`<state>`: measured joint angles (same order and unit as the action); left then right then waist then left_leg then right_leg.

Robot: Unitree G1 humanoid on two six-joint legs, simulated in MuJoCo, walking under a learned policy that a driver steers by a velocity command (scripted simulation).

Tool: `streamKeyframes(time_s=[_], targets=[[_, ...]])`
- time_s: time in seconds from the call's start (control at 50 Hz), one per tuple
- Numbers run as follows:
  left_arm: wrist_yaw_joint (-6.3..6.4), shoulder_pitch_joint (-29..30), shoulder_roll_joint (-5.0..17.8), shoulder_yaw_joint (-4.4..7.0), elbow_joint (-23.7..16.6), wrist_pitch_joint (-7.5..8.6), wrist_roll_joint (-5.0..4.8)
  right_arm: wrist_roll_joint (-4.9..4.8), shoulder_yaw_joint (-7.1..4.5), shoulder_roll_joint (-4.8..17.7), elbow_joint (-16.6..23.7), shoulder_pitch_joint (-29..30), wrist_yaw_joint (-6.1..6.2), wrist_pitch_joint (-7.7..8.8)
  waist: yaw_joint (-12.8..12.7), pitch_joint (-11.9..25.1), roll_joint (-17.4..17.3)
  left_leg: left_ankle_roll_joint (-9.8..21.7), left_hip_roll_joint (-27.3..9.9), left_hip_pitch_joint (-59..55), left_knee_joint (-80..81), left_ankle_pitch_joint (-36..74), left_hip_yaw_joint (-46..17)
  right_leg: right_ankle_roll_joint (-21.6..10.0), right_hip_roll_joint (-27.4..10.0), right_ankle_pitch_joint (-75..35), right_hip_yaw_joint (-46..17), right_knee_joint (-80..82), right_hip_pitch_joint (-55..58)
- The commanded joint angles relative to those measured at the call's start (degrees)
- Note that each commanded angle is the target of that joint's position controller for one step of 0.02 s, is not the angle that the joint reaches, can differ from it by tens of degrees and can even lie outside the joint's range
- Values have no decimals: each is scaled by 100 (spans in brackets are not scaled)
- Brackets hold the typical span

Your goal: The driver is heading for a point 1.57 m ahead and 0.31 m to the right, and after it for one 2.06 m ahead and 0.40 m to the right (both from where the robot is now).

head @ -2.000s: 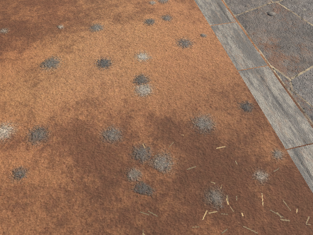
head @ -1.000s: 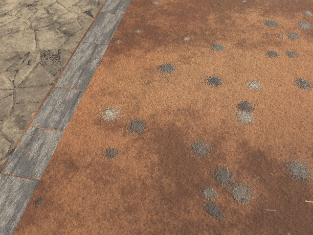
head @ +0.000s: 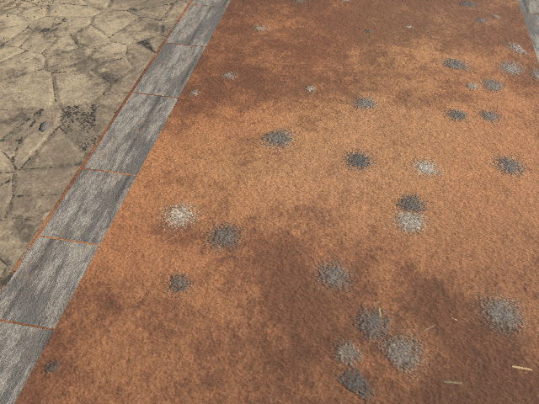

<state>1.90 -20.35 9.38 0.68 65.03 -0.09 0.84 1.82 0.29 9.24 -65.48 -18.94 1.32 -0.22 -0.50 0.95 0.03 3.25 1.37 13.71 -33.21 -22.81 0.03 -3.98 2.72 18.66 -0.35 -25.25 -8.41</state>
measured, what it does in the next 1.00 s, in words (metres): walks ahead: right foot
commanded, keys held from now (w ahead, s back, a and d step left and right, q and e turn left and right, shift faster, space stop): w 0.74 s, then w+e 0.26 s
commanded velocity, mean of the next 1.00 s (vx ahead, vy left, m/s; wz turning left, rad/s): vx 0.44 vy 0.00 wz -0.06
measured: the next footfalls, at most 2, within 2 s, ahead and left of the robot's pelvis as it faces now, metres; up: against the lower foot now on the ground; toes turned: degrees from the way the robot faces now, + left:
right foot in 0.60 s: +0.43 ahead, -0.04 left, +0.00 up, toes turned -4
left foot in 1.14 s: +0.75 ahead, +0.12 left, +0.00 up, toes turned -9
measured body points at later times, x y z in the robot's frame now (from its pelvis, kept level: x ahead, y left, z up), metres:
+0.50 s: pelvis +0.19 +0.04 -0.01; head +0.23 +0.05 +0.44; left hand +0.36 +0.26 -0.14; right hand +0.06 -0.17 -0.14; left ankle +0.04 +0.11 -0.74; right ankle +0.34 -0.06 -0.70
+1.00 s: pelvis +0.48 +0.02 +0.00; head +0.51 +0.01 +0.45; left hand +0.39 +0.25 -0.14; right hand +0.64 -0.21 -0.12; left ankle +0.65 +0.16 -0.69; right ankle +0.39 -0.03 -0.74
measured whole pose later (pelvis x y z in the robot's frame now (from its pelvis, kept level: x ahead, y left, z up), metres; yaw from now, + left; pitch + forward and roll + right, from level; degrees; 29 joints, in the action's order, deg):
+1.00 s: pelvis +0.48 +0.02 +0.00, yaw -5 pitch +1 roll +0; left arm 0.2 -28.0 8.6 1.8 61.5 5.1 0.6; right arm 1.6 -2.1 10.9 -51.3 -1.9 -1.3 2.2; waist -4.6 -2.7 -1.7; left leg -0.5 -5.2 36.0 -40.5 -1.9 0.1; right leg -5.9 6.0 14.3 0.4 -13.1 0.4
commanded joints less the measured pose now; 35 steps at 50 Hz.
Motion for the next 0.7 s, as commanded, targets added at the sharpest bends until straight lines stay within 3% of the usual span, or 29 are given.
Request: streamKeyframes(time_s=[0.02, 0.08, 0.12, 0.14, 0.16, 0.18, 0.2, 0.22, 0.24, 0.28, 0.34, 0.42, 0.48, 0.52, 0.56, 0.58, 0.6, 0.62, 0.64, 0.66, 0.68, 0.7], targets=[[-5, -642, 862, 239, -16, 52, 51, 55, -74, 321, 526, 456, -83, 196, -204, -1144, 683, 66, -203, 1484, -984, -196, 168, -1044, -1961, 2500, -2561, 1902, -289], [-37, -310, 913, 299, -143, 167, 23, -28, -123, 309, 639, 287, -169, 345, 60, -1009, 636, 121, -242, 913, -389, -200, 244, -878, -1685, 1765, -1905, 1652, -496], [-58, 55, 835, 310, -266, 191, -43, -93, -153, 177, 359, -510, -146, 397, 464, -937, 443, 141, 110, -773, 721, 514, 577, -647, -1181, 1522, -1218, 1071, -1446], [-66, 161, 710, 285, -352, 232, -10, -81, -212, 301, 184, -1034, -106, 418, 636, -847, 116, 144, 12, -1656, 1041, 429, 294, -519, -905, 1343, -883, 413, -2034], [-111, 296, 323, 175, -500, 304, 16, 1, -319, 720, 88, -1731, -45, 469, 886, -575, -1039, 299, -1246, -2324, 2021, -764, -1515, -283, -303, 962, -66, -1372, -2636], [-165, 372, 270, 162, -732, 341, 46, -65, -458, 1269, -47, -2271, -52, 417, 893, -575, -1815, 819, -2288, -2412, 2789, -2090, -3557, -203, 116, 1349, 422, -2718, -3608], [-224, 540, 635, 237, -773, 348, 205, -45, -408, 1002, 49, -1777, -41, 374, 579, -1027, -915, 974, -2344, -1790, 2745, -2243, -3559, -261, -326, 1011, 71, -3561, -3726], [-292, 649, 533, 225, -783, 382, 182, -49, -357, 834, 268, -1228, -80, 415, 352, -1203, -422, 901, -2105, -1399, 2735, -1739, -3024, -262, -522, 430, -65, -3741, -3715], [-337, 576, 410, 200, -733, 423, 121, -57, -332, 754, 387, -917, -96, 472, 194, -1155, -280, 789, -1828, -1268, 2790, -894, -2440, -188, -646, -38, -92, -3686, -3519], [-397, 565, 467, 238, -694, 406, 138, -80, -255, 552, 407, -854, -67, 575, 73, -924, -247, 635, -1460, -1366, 2783, 620, -1575, -31, -711, -547, 64, -3526, -3294], [-396, 864, 416, 248, -831, 307, 118, -95, -191, 465, 208, -1343, -47, 633, 87, -726, -413, 601, -1245, -1674, 2480, 2801, -841, 94, -607, -794, 359, -3434, -3453], [-392, 2021, 278, 152, -1322, 268, 64, -77, -126, 449, 191, -1444, -26, 640, 238, -936, -509, 611, -1060, -1364, 2487, 3808, -396, 167, -438, -1198, 690, -2195, -3246], [-378, 2431, 289, 102, -1530, 267, 7, -72, -139, 582, 154, -1502, 7, 660, 283, -975, -654, 606, -1122, -1340, 2472, 4420, -250, 8, -255, -1410, 890, -1200, -2562], [-319, 2195, 451, 152, -1536, 285, 3, -73, -164, 696, 153, -1371, 18, 684, 80, -799, -666, 564, -1241, -1558, 2072, 5637, -146, -227, -94, -1336, 915, -923, -1969], [-235, 1130, 702, 283, -1236, 352, -7, -63, -218, 846, 173, -1198, 36, 676, -400, -202, -654, 469, -1261, -1821, 801, 6825, -30, -462, 161, -1103, 861, -763, -906], [-190, 227, 806, 366, -932, 399, 8, -89, -240, 901, 202, -1074, 29, 646, -788, 238, -555, 399, -1146, -1581, -281, 6504, 76, -573, 164, -1329, 816, -339, 117], [-135, -601, 1144, 485, -733, 431, 137, -116, -208, 772, 295, -1104, -8, 635, -1042, 737, -249, 364, -924, -592, -1759, 4817, 176, -774, -677, -571, -85, -211, 1394], [-149, -903, 1677, 610, -747, 422, 277, -262, -92, 2, 409, -1804, -95, 604, -599, 1456, 1032, 157, 101, 1384, -4181, 69, 349, -1627, -2542, 16, -3079, 167, 2875], [-222, -497, 1476, 595, -761, 351, 24, -174, -253, 584, 416, -1438, -107, 577, -604, 1380, 496, 251, 203, 2051, -4872, -374, -334, -1764, -2516, 914, -4198, 1098, 2459], [-230, 251, 1174, 502, -890, 366, -45, -117, -297, 679, 675, -790, -115, 578, -316, 311, 346, 304, -197, 2415, -4709, 202, -338, -1527, -2358, 1191, -3215, 1294, 1537], [-255, 587, 794, 407, -941, 429, -37, -80, -303, 654, 765, -429, -133, 606, -211, -139, -2, 315, -392, 2241, -4357, 590, -314, -1344, -2125, 558, -2584, 1502, 743], [-242, 635, 586, 342, -883, 491, -3, -45, -316, 546, 752, -378, -143, 572, -15, -364, -85, 295, -537, 1933, -4050, 727, -320, -1155, -1877, -127, -2032, 1589, 208]])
